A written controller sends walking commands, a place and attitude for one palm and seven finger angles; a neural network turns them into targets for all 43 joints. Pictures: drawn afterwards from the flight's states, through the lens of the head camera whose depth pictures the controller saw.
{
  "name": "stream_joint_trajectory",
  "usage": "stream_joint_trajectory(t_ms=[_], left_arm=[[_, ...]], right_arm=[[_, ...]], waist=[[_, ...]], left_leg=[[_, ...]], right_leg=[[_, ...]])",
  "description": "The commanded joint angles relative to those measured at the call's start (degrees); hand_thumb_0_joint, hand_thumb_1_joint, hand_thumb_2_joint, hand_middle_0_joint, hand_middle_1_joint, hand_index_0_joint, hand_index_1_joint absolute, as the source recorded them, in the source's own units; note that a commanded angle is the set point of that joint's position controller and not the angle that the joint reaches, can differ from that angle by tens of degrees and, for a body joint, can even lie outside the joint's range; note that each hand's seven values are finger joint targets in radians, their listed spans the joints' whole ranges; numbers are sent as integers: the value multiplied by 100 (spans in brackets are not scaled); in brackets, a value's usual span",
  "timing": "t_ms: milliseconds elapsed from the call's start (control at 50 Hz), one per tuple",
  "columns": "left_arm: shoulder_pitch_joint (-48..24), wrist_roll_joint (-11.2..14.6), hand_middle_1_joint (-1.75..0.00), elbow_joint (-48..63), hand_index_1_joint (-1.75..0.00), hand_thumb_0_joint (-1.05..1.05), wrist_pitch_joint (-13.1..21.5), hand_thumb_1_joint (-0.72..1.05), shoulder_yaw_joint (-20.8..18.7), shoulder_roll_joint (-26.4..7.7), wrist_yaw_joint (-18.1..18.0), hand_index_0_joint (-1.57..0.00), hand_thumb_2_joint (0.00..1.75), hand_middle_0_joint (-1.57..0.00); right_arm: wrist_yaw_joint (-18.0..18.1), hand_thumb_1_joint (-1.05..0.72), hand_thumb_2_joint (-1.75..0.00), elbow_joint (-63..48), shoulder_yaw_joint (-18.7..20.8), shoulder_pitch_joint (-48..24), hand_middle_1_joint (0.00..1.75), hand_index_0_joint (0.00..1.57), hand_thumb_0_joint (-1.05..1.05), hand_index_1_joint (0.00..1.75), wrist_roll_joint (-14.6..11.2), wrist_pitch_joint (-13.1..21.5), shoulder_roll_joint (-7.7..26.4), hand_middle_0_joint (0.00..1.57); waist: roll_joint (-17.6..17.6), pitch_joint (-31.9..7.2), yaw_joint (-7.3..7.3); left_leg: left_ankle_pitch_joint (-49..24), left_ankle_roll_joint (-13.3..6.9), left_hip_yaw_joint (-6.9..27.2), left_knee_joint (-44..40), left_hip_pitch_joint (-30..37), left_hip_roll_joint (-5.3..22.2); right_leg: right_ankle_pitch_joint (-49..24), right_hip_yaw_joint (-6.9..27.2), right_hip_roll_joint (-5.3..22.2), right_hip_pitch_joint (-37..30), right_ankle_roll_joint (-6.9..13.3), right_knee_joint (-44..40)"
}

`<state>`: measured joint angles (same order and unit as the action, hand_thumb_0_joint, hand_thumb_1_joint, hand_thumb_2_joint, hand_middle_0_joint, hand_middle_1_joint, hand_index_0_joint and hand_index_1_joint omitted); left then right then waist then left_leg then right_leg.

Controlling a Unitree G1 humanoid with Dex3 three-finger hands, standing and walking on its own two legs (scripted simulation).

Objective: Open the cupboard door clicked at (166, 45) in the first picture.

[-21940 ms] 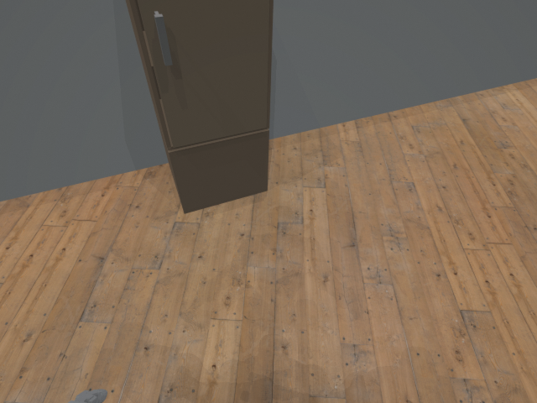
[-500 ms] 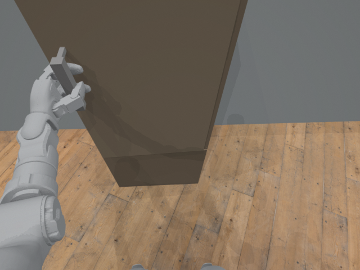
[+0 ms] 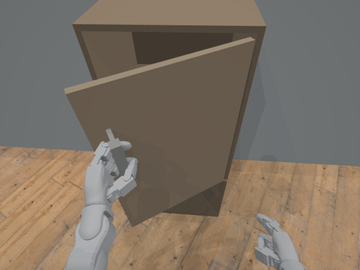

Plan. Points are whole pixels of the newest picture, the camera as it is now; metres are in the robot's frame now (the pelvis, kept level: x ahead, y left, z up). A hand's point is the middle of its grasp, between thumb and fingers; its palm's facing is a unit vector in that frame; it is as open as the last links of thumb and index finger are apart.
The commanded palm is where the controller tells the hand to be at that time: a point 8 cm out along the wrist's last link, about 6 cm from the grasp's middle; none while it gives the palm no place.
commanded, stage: pull the door open along its arc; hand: left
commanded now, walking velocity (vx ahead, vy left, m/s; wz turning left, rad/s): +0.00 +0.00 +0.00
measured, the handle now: (119, 158) +0.33 +0.15 +0.10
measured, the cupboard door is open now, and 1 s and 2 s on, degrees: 33 39 41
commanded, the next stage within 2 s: open thumb and fingers to let go in 0.18 s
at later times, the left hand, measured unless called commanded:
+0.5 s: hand (144, 187) +0.26 +0.09 +0.09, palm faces +0.36 -0.93 -0.03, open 6.9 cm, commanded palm +0.22 +0.14 +0.09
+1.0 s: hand (145, 187) +0.26 +0.08 +0.09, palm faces +0.32 -0.95 +0.02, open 14.4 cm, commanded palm +0.22 +0.13 +0.09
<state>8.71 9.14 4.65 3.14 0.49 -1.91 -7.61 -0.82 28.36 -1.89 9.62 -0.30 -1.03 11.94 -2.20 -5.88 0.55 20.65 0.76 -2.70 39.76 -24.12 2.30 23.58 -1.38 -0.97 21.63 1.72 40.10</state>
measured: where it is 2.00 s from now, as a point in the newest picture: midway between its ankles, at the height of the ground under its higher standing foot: outside the picture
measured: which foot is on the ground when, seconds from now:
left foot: down 0.00-1.00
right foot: down 0.00-1.00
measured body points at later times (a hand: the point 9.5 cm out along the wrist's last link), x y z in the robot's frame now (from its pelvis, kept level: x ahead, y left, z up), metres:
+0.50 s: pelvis -0.01 -0.04 +0.00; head -0.01 -0.07 +0.45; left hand +0.24 +0.13 +0.10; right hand +0.17 -0.25 -0.11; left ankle -0.01 +0.13 -0.72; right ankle -0.03 -0.10 -0.72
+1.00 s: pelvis -0.02 +0.00 +0.00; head -0.03 -0.02 +0.45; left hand +0.24 +0.13 +0.10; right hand +0.18 -0.20 -0.09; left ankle -0.01 +0.13 -0.72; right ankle -0.03 -0.10 -0.72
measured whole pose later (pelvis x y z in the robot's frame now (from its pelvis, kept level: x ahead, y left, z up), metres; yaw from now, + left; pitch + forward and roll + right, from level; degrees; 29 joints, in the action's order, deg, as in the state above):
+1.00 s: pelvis -0.02 +0.00 +0.00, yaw +3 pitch +1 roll +0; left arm 5.5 -0.8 -0.3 2.3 11.8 4.2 -25.4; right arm 1.9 33.3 -2.3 9.3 3.2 -2.0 10.7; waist -2.5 -2.8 -0.6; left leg 18.3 0.8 0.1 38.7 -21.1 1.2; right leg 22.1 -4.0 -0.2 17.4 1.9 38.6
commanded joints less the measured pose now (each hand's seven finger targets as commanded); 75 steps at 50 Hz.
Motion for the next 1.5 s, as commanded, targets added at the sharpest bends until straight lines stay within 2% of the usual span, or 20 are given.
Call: stream_joint_trajectory(t_ms=[0,80,140,260,320,420,520,600,660,800,1060,1180,1200,1220,1260,1320,1360,1400,1440,1480], left_arm=[[330,-297,-135,1815,-135,0,29,90,-860,-659,-1073,-40,90,-40],[828,-641,-135,2001,-135,0,-169,90,-355,-266,-1538,-40,90,-40],[359,-995,-135,1926,-135,0,-198,90,118,7,-1811,-40,90,-40],[-997,-1234,-135,1730,-135,0,31,90,1129,651,-1874,-40,90,-40],[-778,-1209,-133,1488,-133,0,155,69,694,248,-1714,-38,81,-38],[-1194,-859,-129,1146,-129,0,279,34,497,144,-1295,-36,66,-36],[-1311,-571,-125,1021,-125,0,454,-1,348,216,-1268,-33,51,-33],[-1351,-663,-122,834,-122,0,534,-29,284,128,-1383,-32,39,-32],[-1670,-838,-120,876,-120,0,529,-50,498,248,-1498,-30,30,-30],[-1803,-964,-95,843,-95,0,461,-50,736,456,-1670,-26,30,-26],[-1851,-1269,-30,925,-30,0,152,-50,1153,861,-2149,-15,30,-15],[-1954,-1307,-30,927,-30,0,35,-50,1224,948,-2290,-15,30,-15],[-1910,-1798,-30,647,-30,0,235,-50,2310,517,-1047,-15,30,-15],[-2282,-1547,-30,1116,-30,0,486,-50,1826,61,-398,-15,30,-15],[-2294,-1364,-30,1351,-30,0,733,-50,1767,-217,347,-15,30,-15],[-2033,-621,-30,1063,-30,0,672,-50,1760,-47,1321,-15,30,-15],[-1950,-85,-30,862,-30,0,509,-50,1520,141,1415,-15,30,-15],[-1748,133,-30,911,-30,0,411,-50,1119,25,1268,-15,30,-15],[-1483,65,-30,982,-30,0,387,-50,814,-187,1023,-15,30,-15],[-1322,-139,-30,1195,-30,0,402,-50,963,-51,824,-15,30,-15]], right_arm=[[94,-90,-90,-787,199,-492,30,20,0,30,91,-38,460,20],[118,-90,-90,-792,142,-645,30,20,0,30,187,-231,384,20],[147,-90,-90,-739,149,-644,30,20,0,30,292,-259,381,20],[204,-90,-90,-609,152,-695,30,20,0,30,398,-85,403,20],[316,-90,-90,-532,174,-642,30,20,0,30,405,-52,380,20],[466,-90,-90,-383,138,-676,30,20,0,30,328,17,368,20],[471,-90,-90,-335,154,-725,30,20,0,30,303,190,380,20],[432,-90,-90,-314,179,-689,30,20,0,30,302,253,408,20],[396,-90,-90,-325,175,-715,30,20,0,30,321,270,396,20],[367,-90,-90,-372,170,-728,30,20,0,30,333,248,376,20],[229,-90,-90,-448,145,-851,30,20,0,30,336,24,324,20],[202,-90,-90,-446,139,-925,30,20,0,30,328,-47,314,20],[150,-90,-90,-249,116,-523,30,20,0,30,346,-67,535,20],[204,-90,-90,-473,147,-433,30,20,0,30,270,-28,511,20],[305,-90,-90,-574,127,-443,30,20,0,30,184,33,482,20],[363,-90,-90,-732,31,-497,30,20,0,30,10,306,488,20],[414,-90,-90,-753,-20,-638,30,20,0,30,-67,498,510,20],[419,-90,-90,-743,-14,-685,30,20,0,30,-88,643,556,20],[357,-90,-90,-715,4,-661,30,20,0,30,-68,735,568,20],[266,-90,-90,-756,17,-618,30,20,0,30,-40,774,514,20]], waist=[[239,-792,-423],[365,-464,-397],[577,-282,-182],[853,-334,127],[876,-694,-84],[836,-538,-82],[672,-610,-164],[934,-542,-155],[595,-540,-125],[736,-569,-117],[457,-534,-133],[405,-644,-172],[644,-327,351],[440,-832,164],[-95,-1172,31],[178,-738,104],[367,-360,59],[669,-342,-56],[519,-410,-206],[332,-455,-190]], left_leg=[[-1749,-138,15,-387,614,-248],[-1705,-157,65,-371,645,-253],[-1596,-191,161,-257,698,-251],[-1261,-223,331,-53,715,-287],[-1267,-217,327,-92,660,-329],[-1122,-213,339,-186,662,-334],[-1124,-192,337,-282,759,-331],[-1106,-207,339,-342,717,-323],[-1135,-231,289,-349,849,-325],[-1132,-238,270,-372,929,-306],[-1154,-165,389,-472,949,-179],[-1060,-136,449,-503,924,-158],[-1281,-219,441,-451,1071,-169],[-1402,-254,435,-417,1041,-201],[-1565,-238,419,-426,1268,-212],[-1104,-240,510,-514,1137,-203],[-603,-185,623,-674,973,-174],[-344,-164,660,-759,886,-168],[-363,-122,647,-828,896,-163],[-465,-117,609,-809,977,-156]], right_leg=[[-2854,-25,75,-903,-81,-592],[-2922,67,132,-906,-85,-738],[-2845,158,186,-699,-135,-847],[-2651,317,371,-320,-277,-917],[-2870,484,459,-636,-306,-944],[-2654,578,520,-683,-334,-1148],[-2421,525,484,-713,-320,-1200],[-2274,438,450,-659,-311,-1169],[-2088,350,419,-504,-259,-1129],[-1778,170,316,-421,-183,-1091],[-1318,-202,128,-206,-1,-792],[-1109,-253,85,-195,39,-722],[-1541,-70,110,102,13,-620],[-1821,-78,120,-88,34,-484],[-2004,-62,135,-244,86,-379],[-1543,-193,59,-98,55,-521],[-981,-323,16,16,21,-646],[-688,-358,-9,23,-15,-708],[-644,-364,5,-41,1,-643],[-723,-349,21,18,6,-579]])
